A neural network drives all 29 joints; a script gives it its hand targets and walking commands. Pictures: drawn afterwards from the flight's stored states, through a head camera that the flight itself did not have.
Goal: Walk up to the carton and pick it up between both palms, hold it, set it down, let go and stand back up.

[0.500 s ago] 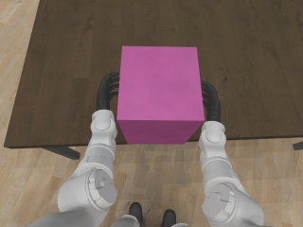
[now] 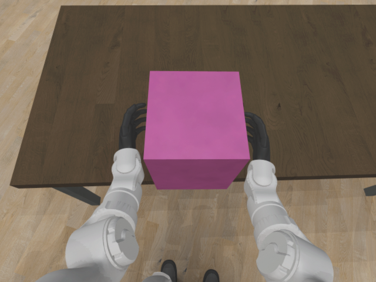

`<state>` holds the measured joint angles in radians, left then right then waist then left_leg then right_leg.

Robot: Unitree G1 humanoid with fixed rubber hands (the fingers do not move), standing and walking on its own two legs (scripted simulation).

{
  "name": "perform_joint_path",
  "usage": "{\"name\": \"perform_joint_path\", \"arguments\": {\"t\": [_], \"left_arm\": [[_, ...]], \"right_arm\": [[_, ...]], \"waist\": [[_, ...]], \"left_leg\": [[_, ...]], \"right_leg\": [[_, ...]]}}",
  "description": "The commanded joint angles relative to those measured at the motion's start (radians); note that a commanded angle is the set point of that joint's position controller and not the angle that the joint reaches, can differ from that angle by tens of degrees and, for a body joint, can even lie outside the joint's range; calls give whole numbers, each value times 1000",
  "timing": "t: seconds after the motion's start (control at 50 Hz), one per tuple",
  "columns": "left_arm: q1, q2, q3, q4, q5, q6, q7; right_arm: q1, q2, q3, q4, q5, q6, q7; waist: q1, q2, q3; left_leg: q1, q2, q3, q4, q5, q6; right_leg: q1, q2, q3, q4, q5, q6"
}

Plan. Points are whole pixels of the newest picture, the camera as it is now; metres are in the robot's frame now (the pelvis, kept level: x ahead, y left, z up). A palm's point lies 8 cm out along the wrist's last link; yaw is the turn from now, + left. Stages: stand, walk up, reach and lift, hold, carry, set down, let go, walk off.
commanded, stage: reach and lift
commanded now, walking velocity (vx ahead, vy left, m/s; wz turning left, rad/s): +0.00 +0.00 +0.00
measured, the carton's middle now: (193, 137) +0.45 +0.03 -0.09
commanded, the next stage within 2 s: none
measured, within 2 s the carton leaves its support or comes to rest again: leaves its support in 0.48 s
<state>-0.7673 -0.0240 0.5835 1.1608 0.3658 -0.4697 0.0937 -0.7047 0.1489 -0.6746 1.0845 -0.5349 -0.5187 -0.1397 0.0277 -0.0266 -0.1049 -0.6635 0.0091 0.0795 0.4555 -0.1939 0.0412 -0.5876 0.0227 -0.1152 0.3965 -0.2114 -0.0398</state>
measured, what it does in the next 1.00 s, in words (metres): stands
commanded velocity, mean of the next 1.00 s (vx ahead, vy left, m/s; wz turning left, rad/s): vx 0.00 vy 0.00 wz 0.00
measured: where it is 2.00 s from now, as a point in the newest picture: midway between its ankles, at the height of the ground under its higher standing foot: outside the picture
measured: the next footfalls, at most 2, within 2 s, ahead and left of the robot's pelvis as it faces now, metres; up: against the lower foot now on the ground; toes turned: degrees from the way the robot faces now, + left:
none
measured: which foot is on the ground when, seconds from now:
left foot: down 0.00-1.00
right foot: down 0.00-1.00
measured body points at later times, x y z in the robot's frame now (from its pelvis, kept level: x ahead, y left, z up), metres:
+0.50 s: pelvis -0.01 +0.00 +0.00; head +0.08 +0.02 +0.44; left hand +0.38 +0.17 -0.02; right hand +0.37 -0.12 -0.02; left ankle -0.01 +0.09 -0.73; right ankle -0.04 -0.09 -0.73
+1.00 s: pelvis -0.03 +0.00 +0.00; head -0.02 +0.00 +0.45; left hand +0.37 +0.16 +0.07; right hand +0.36 -0.13 +0.04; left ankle -0.01 +0.09 -0.73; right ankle -0.04 -0.09 -0.73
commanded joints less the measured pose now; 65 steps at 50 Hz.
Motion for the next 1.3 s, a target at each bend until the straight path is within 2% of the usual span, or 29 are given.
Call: {"name": "perform_joint_path", "arguments": {"t": [0.0,0.22,0.4,0.56,0.72,0.8,0.9,0.94,1.08,1.2,1.28], "left_arm": [[-446,-483,-315,55,68,-48,-148],[-519,-488,-411,80,-35,-70,-150],[-599,-513,-502,84,-139,-74,-150],[-685,-570,-588,63,-241,-87,-151],[-695,-609,-664,22,-307,-53,-158],[-703,-625,-705,-34,-334,-10,-160],[-719,-662,-760,-155,-370,63,-154],[-730,-672,-782,-215,-377,93,-150],[-696,-677,-778,-298,-358,225,-136],[-645,-660,-741,-341,-324,350,-133],[-581,-645,-711,-397,-287,430,-138]], "right_arm": [[-436,550,341,120,-103,-59,154],[-488,545,417,109,-21,-40,143],[-547,561,511,40,76,20,138],[-624,614,635,-64,173,77,134],[-625,640,758,-115,288,168,128],[-627,645,816,-139,362,221,121],[-673,638,883,-252,459,271,112],[-691,631,899,-304,484,287,107],[-793,578,898,-472,542,353,95],[-828,530,880,-547,555,418,87],[-802,509,869,-579,559,453,77]], "waist": [[13,58,-743],[-2,78,-780],[-15,101,-810],[-19,94,-827],[-29,62,-723],[-37,56,-656],[-36,70,-629],[-39,68,-629],[-22,58,-612],[-18,28,-604],[-14,9,-574]], "left_leg": [[340,29,-17,66,612,-84],[348,21,-36,66,526,-98],[386,13,-64,81,491,-104],[383,8,-89,95,450,-95],[419,7,-109,76,372,-83],[467,7,-118,58,365,-80],[521,4,-126,38,365,-82],[532,3,-128,30,354,-82],[550,-4,-122,-7,274,-65],[584,-8,-111,-38,281,-52],[636,-10,-103,-52,357,-54]], "right_leg": [[418,-23,40,95,613,31],[415,-18,53,90,569,25],[399,-12,71,88,526,19],[392,-9,87,104,489,23],[371,-4,102,72,357,28],[355,1,107,38,302,29],[345,4,115,-3,237,25],[337,5,114,-15,214,25],[350,-1,114,-57,124,32],[433,-4,122,-84,171,47],[517,-3,124,-95,293,62]]}}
